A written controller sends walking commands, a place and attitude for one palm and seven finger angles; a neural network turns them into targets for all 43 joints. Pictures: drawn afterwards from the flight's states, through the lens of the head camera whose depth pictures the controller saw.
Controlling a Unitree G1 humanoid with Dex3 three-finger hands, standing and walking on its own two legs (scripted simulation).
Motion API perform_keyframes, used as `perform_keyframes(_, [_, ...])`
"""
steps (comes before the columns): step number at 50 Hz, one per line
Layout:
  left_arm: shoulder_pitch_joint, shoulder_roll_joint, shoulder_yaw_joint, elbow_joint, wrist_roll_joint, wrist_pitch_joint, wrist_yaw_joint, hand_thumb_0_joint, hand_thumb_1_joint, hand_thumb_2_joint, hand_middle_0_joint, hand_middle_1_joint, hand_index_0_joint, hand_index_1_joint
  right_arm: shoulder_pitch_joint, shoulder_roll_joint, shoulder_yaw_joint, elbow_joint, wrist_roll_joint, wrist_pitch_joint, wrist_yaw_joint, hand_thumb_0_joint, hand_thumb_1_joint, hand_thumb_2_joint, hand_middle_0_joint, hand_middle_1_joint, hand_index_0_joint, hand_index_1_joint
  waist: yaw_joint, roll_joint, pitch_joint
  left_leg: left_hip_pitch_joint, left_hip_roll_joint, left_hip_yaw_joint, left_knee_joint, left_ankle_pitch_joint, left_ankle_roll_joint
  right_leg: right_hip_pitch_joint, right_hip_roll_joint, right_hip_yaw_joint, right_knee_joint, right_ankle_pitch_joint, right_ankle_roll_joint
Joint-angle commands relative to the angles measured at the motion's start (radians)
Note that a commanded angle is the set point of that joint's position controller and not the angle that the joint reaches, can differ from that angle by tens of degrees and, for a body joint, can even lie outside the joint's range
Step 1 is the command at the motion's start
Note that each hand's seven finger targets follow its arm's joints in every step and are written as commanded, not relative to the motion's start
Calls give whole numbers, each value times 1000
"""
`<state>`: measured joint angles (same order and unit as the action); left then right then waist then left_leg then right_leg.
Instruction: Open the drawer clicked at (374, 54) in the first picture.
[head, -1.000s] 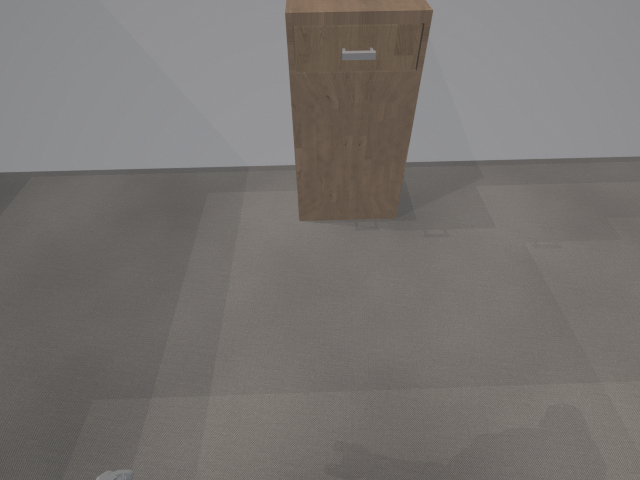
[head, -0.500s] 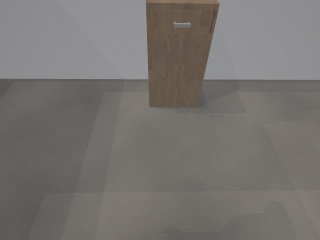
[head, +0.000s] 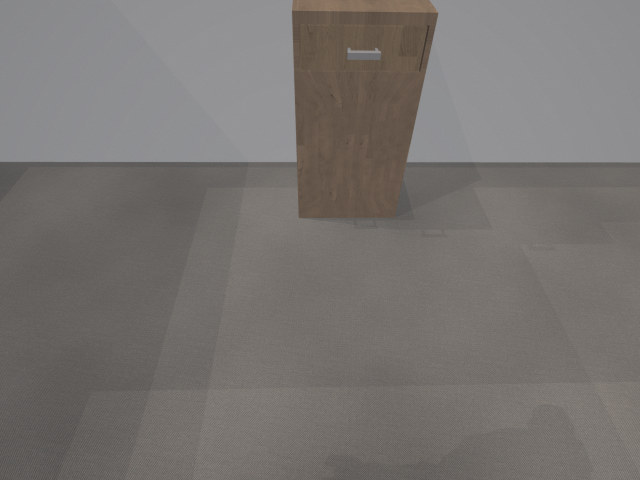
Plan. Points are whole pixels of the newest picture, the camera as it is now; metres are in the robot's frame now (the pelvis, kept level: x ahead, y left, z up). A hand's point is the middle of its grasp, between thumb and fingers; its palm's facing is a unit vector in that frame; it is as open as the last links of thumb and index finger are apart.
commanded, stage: look at it before walking up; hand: left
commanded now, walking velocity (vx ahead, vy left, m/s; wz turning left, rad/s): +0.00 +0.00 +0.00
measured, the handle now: (363, 52) +1.35 -0.06 -0.01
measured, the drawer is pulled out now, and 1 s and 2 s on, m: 0.00 0.00 0.00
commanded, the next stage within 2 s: walk to a spot facing it in 0.44 s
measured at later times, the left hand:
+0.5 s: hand out of the picture +0.07 +0.25 -0.16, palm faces -0.02 -0.94 -0.33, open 7.4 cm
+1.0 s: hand out of the picture +0.07 +0.14 -0.17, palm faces -0.10 -0.97 -0.21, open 7.4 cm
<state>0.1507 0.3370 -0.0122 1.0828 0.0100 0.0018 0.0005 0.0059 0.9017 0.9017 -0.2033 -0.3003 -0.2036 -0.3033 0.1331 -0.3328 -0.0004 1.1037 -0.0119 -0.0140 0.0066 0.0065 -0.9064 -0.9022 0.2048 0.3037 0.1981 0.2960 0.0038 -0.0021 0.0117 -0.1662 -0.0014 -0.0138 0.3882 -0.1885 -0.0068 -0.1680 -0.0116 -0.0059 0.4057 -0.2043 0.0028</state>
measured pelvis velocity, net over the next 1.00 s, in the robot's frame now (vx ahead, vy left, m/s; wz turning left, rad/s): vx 0.07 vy -0.05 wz -0.21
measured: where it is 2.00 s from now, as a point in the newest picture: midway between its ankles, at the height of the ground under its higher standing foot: (374, 425)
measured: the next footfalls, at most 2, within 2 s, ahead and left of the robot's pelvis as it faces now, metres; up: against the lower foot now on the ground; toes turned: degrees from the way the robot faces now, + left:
left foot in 1.34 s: +0.38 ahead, +0.03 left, +0.00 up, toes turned -18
right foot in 1.86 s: +0.45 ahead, -0.32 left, +0.00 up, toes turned -51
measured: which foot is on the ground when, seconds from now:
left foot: down 0.00-0.86, up 0.88-1.00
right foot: down 0.00-1.00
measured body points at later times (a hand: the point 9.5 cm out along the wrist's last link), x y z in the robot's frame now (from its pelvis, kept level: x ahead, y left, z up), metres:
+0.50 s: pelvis +0.01 +0.00 +0.00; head +0.01 +0.00 +0.45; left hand +0.07 +0.29 -0.13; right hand +0.08 -0.30 -0.13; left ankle +0.02 +0.12 -0.74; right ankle +0.01 -0.12 -0.74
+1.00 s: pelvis +0.07 -0.05 -0.01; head +0.08 -0.06 +0.44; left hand +0.07 +0.19 -0.15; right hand +0.06 -0.29 -0.17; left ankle +0.07 +0.10 -0.67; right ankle +0.03 -0.11 -0.74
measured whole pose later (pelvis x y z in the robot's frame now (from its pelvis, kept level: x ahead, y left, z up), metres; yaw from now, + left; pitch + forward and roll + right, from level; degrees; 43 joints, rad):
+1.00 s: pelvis +0.07 -0.05 -0.01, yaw -12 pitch +0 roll +1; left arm 0.42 0.15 0.02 1.02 0.02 -0.03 -0.01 0.00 0.90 0.90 -0.20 -0.30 -0.20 -0.30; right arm 0.25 -0.23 -0.04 1.07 -0.03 0.01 0.01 0.01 -0.91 -0.90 0.20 0.30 0.20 0.30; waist 0.05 0.03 0.01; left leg -0.47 0.08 0.06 1.12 -0.37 -0.04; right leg -0.20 0.04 -0.03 0.52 -0.33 -0.07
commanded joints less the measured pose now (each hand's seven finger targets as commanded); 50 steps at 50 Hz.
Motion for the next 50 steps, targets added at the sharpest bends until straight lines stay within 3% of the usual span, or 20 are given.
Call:
perform_keyframes(1, [-33, 207, 42, -57, 4, -23, 9, 0, 900, 900, -200, -300, -200, -300, -44, -210, -38, -67, 3, -25, -18, 0, -900, -900, 200, 300, 200, 300, 2, 8, -22, 3, 116, -100, -80, 70, 36, -10, -107, 101, -90, 19, -33])
perform_keyframes(27, [-30, 206, 40, -51, 3, -26, 10, 0, 900, 900, -200, -300, -200, -300, -46, -209, -34, -56, 4, -23, -18, 0, -900, -900, 200, 300, 200, 300, 0, 0, -33, 36, 119, -93, -83, 117, 32, 12, -110, 102, -102, 77, -32])
perform_keyframes(29, [17, 109, 22, -30, 1, -7, 11, 0, 900, 900, -200, -300, -200, -300, 7, -112, -12, -35, -2, -11, -18, 0, -900, -900, 200, 300, 200, 300, -3, -1, -45, 53, 120, -62, -62, 49, 16, -7, -97, 110, -91, 10, -22])
perform_keyframes(30, [37, 89, 22, -30, 5, 4, 10, 0, 900, 900, -200, -300, -200, -300, 37, -92, -11, -32, -4, -3, -18, 0, -900, -900, 200, 300, 200, 300, -4, 4, -32, 50, 122, -49, -51, -42, 13, -36, -83, 114, -71, -78, -22])
perform_keyframes(33, [63, 81, 37, -65, 13, 21, -8, 0, 900, 900, -200, -300, -200, -300, 64, -121, -33, -56, -10, 6, -20, 0, -900, -900, 200, 300, 200, 300, -7, 49, 71, -11, 162, -83, -101, -342, 42, -173, -26, 114, 3, -271, -33])
perform_keyframes(35, [89, 63, 48, -95, 15, 19, -19, 0, 900, 900, -200, -300, -200, -300, 90, -156, -55, -80, -10, 5, -22, 0, -900, -900, 200, 300, 200, 300, -10, 123, 102, -15, 243, -165, -157, -467, 93, -252, 25, 54, 158, -272, -28])
perform_keyframes(36, [102, 37, 52, -108, 15, 16, -24, 0, 900, 900, -200, -300, -200, -300, 99, -166, -65, -91, -7, -2, -25, 0, -900, -900, 200, 300, 200, 300, -9, 155, 93, -3, 308, -211, -179, -453, 134, -274, 38, 2, 273, -230, -22])
perform_keyframes(37, [88, 19, 56, -125, 16, 14, -28, 0, 900, 900, -200, -300, -200, -300, 111, -163, -73, -98, -7, -9, -25, 0, -900, -900, 200, 300, 200, 300, -14, 170, 91, 4, 350, -213, -188, -395, 168, -296, 12, -13, 350, -256, -18])
perform_keyframes(39, [86, -6, 64, -147, 16, 2, -38, 0, 900, 900, -200, -300, -200, -300, 115, -140, -76, -106, -11, -19, -25, 0, -900, -900, 200, 300, 200, 300, -10, 141, 80, 6, 352, -133, -130, -233, 169, -272, -24, -29, 329, -284, -16])
perform_keyframes(41, [206, -31, 71, -120, 17, -5, -41, 0, 900, 900, -200, -300, -200, -300, 72, -118, -76, -116, -10, -20, -26, 0, -900, -900, 200, 300, 200, 300, 50, 117, 55, -90, 299, -5, 35, -180, 116, -89, -10, -73, 194, -175, -20])
perform_keyframes(42, [313, -4, 81, -83, 20, -15, -36, 0, 900, 900, -200, -300, -200, -300, 60, -83, -70, -124, -8, -19, -22, 0, -900, -900, 200, 300, 200, 300, 94, -12, 31, -210, 222, 76, 246, -222, 61, 79, -18, -20, 59, -132, -38])
perform_keyframes(43, [427, 120, 109, -60, 29, -36, -18, 0, 900, 900, -200, -300, -200, -300, 41, 9, -51, -175, 4, -21, -14, 0, -900, -900, 200, 300, 200, 300, 127, -400, 16, -532, 67, 212, 631, -396, -17, 252, -293, 470, -146, -172, -141])
perform_keyframes(44, [485, 127, 108, -56, 4, -41, 1, 0, 900, 900, -200, -300, -200, -300, -51, -27, -52, -220, -5, -32, -12, 0, -900, -900, 200, 300, 200, 300, 150, -308, 45, -605, 68, 75, 739, -397, -9, 192, -364, 653, -230, -123, -216])
perform_keyframes(45, [459, 104, 105, -57, 6, -44, 9, 0, 900, 900, -200, -300, -200, -300, -103, -17, -56, -224, -3, -36, -10, 0, -900, -900, 200, 300, 200, 300, 132, -199, 87, -634, 93, 33, 809, -323, -8, 156, -353, 656, -227, -90, -238])
perform_keyframes(46, [403, 67, 95, -71, 9, -48, 9, 0, 900, 900, -200, -300, -200, -300, -85, -8, -57, -217, -6, -38, -9, 0, -900, -900, 200, 300, 200, 300, 93, -114, 113, -630, 125, 11, 818, -237, -13, 118, -332, 580, -210, -103, -253])
perform_keyframes(47, [359, 34, 86, -87, 12, -51, 9, 0, 900, 900, -200, -300, -200, -300, -58, 5, -61, -202, -11, -36, -4, 0, -900, -900, 200, 300, 200, 300, 59, -65, 108, -591, 137, 13, 791, -176, -24, 76, -294, 493, -199, -85, -239])
perform_keyframes(50, [334, 7, 85, -93, 14, -66, 8, 0, 900, 900, -200, -300, -200, -300, -1, 46, -67, -181, -11, -25, 3, 0, -900, -900, 200, 300, 200, 300, 19, -61, 69, -523, 128, 47, 720, -69, -48, 48, -217, 332, -188, 89, -201])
